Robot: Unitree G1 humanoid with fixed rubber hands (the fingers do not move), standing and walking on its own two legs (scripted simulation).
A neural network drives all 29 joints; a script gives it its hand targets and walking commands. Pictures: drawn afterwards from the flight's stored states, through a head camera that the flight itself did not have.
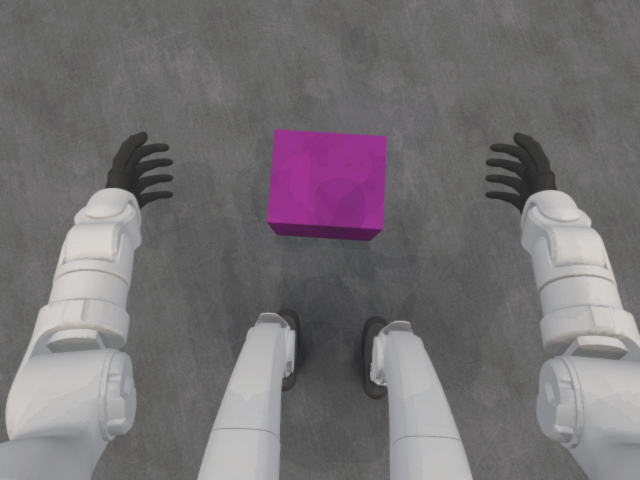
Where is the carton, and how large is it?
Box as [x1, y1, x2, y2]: [267, 129, 386, 240]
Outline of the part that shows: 274,129 267,222 277,234 369,240 382,229 386,136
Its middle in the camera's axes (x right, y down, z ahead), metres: +0.02 -0.11 +0.97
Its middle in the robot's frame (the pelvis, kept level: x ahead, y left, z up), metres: +0.54 +0.02 -0.58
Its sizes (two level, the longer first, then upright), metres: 0.255 0.214 0.214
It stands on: the floor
